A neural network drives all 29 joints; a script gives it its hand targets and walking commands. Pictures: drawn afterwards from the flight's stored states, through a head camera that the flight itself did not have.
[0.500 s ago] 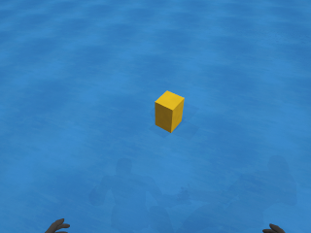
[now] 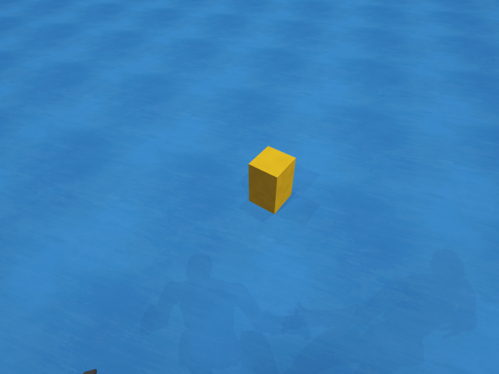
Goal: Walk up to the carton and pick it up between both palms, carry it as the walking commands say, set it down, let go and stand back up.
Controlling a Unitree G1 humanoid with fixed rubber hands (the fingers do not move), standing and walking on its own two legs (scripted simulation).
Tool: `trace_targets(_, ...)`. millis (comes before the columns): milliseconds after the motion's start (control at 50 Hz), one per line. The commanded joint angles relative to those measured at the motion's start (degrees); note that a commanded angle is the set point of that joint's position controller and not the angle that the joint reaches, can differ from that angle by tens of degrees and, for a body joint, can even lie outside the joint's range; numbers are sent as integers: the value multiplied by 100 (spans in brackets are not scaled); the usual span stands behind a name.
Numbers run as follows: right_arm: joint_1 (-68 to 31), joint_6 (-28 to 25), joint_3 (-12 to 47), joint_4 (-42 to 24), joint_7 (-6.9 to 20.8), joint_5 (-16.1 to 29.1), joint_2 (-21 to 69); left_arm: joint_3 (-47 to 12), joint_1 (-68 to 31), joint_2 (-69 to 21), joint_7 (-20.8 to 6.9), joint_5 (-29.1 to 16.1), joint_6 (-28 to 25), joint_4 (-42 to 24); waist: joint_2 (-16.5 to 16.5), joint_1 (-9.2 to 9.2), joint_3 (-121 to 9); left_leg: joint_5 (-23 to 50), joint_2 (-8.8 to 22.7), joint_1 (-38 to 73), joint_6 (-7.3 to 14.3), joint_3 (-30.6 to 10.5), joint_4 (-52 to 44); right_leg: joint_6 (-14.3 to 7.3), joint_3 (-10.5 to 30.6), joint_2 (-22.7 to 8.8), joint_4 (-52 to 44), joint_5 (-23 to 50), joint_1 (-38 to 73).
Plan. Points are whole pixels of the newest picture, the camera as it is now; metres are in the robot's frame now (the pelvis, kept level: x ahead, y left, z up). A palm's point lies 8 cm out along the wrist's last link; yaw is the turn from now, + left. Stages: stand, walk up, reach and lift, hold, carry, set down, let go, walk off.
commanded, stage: stand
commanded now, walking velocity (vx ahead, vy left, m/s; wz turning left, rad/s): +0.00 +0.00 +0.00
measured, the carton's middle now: (271, 180) +1.19 -0.06 -0.65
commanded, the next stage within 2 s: walk up in 0.58 s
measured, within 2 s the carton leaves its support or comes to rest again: neither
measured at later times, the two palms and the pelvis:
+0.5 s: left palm out of the picture +0.10 +0.31 -0.10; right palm out of the picture +0.10 -0.31 -0.10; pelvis +0.01 +0.00 +0.00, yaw +0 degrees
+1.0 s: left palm out of the picture +0.09 +0.39 -0.08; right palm out of the picture +0.17 -0.29 -0.06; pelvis +0.04 +0.04 -0.01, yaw -5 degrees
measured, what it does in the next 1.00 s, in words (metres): lifts its left foot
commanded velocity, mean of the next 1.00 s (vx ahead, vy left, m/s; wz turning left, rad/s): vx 0.00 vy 0.00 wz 0.00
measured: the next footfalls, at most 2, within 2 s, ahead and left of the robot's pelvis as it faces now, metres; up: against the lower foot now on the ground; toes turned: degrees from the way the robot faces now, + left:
left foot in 1.08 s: +0.18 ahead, +0.22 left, +0.00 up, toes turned -6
right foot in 1.42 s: +0.29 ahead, -0.03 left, +0.00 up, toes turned -21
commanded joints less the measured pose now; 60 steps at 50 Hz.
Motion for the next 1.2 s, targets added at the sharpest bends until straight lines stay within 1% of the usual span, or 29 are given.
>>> trace_targets(0,-175,-62,-194,-234,-31,3,-955,197,-186,959,29,-3,-62,-234,-4,1,-245,359,681,-49,158,-532,-409,-157,536,-677,-411,357,-30)
trace_targets(740,-97,-53,-214,13,-76,8,-950,232,-93,941,68,-4,-45,-12,-3,-1,-260,636,723,61,153,-504,-492,-147,501,-717,-501,612,91)
trace_targets(760,77,-93,-722,-670,71,-366,-1557,586,865,1395,-53,224,-77,-335,576,32,-478,-2082,540,95,338,209,437,-729,1015,-715,-101,-1740,-187)
trace_targets(780,-96,-78,-728,-941,176,-414,-1328,717,983,1593,-105,261,-70,-456,178,107,-125,-2814,496,-860,381,-18,904,-984,1733,-1039,-171,-2824,-361)
trace_targets(800,-363,-64,-715,-1330,276,-413,-1053,791,1100,1667,-106,244,-62,-628,-327,224,283,-2501,252,-1711,301,-44,1372,-1249,2536,-1286,-460,-3276,-368)
trace_targets(820,-578,-43,-708,-1672,374,-366,-882,839,1285,1715,-72,288,-77,-744,-904,361,456,-2149,47,-2560,180,-39,2120,-1547,3298,-1610,-860,-3565,18)
trace_targets(840,-659,-25,-747,-1985,430,-342,-918,882,1337,1770,12,353,-128,-898,-1015,376,457,-2067,273,-3211,108,-598,2896,-1694,3820,-1833,-1059,-3535,361)
trace_targets(860,-399,-1,-794,-2103,467,-328,-1015,895,1186,1818,88,339,-163,-1069,-825,155,272,-1955,433,-3254,23,-871,3169,-1633,3706,-1731,-982,-3539,342)
trace_targets(880,-161,7,-828,-2193,512,-323,-1091,897,1210,1825,115,343,-195,-1218,-664,94,164,-2014,442,-3140,-49,-857,3081,-1595,3551,-1636,-950,-3498,303)
trace_targets(920,-70,24,-814,-2429,592,-329,-1105,891,1279,1782,126,359,-240,-1489,-741,161,178,-1736,427,-2934,-117,-619,2812,-1505,3086,-1413,-874,-2907,155)
trace_targets(960,-10,52,-800,-2689,667,-306,-1075,910,1350,1834,105,353,-243,-1746,-842,205,174,-1408,381,-2443,-103,-455,2492,-1387,2733,-1239,-730,-2542,-242)
trace_targets(980,101,59,-798,-2790,685,-287,-1068,923,1315,1879,85,343,-229,-1871,-910,174,168,-1283,347,-2079,-67,-391,2310,-1309,2578,-1165,-621,-2479,-536)
trace_targets(1000,332,63,-805,-2847,686,-268,-1072,932,1215,1921,62,328,-204,-2004,-956,69,163,-1182,283,-1599,-25,-297,2084,-1212,2386,-1067,-472,-2440,-912)
trace_targets(1020,711,65,-823,-2848,661,-258,-1076,918,1004,1935,37,306,-167,-2152,-936,-167,133,-970,183,-825,46,-87,1742,-1071,2084,-909,-222,-2454,-1473)
trace_targets(1040,1305,58,-874,-2771,603,-259,-1132,869,747,1853,15,270,-130,-2311,-761,-549,19,-703,30,453,137,169,1382,-880,1722,-652,314,-2516,-2360)
trace_targets(1060,2025,38,-972,-2622,516,-290,-1395,783,829,1550,28,254,-120,-2425,2,-914,-330,-1168,-40,1725,214,67,1247,-700,1445,-139,1587,-2686,-3160)
trace_targets(1080,2614,-11,-1101,-2735,422,-406,-1977,604,886,1014,43,145,-170,-2745,1726,-1242,-789,-3559,1453,2019,638,-2328,-31,-433,830,603,3968,-2867,-3805)
trace_targets(1100,1867,-36,-1120,-3149,342,-406,-2239,555,1071,939,102,87,-181,-3015,1847,-726,-251,-4805,2520,856,1260,-4455,-1537,-236,900,403,5313,-2434,-4248)
trace_targets(1120,1328,-40,-1074,-3223,282,-337,-2046,647,1094,1341,112,111,-127,-2992,968,-360,286,-4726,2650,-44,1471,-4205,-1528,-211,1111,-152,5483,-1784,-3945)
trace_targets(1140,1106,-43,-1031,-3193,247,-338,-1875,692,1288,1505,59,96,-62,-2817,611,-184,514,-4174,2350,-434,1399,-3269,-1158,-123,902,-431,5150,-1397,-3556)
trace_targets(1160,1060,-46,-1000,-3161,231,-344,-1740,718,1458,1579,2,87,-17,-2678,514,-107,558,-3428,1905,-542,1302,-2315,-922,-27,818,-590,4659,-1105,-3168)
trace_targets(1180,1100,-50,-967,-3138,240,-332,-1647,703,1495,1594,-49,92,11,-2562,624,-133,531,-2773,1601,-634,1258,-1633,-793,23,560,-520,4289,-1018,-2861)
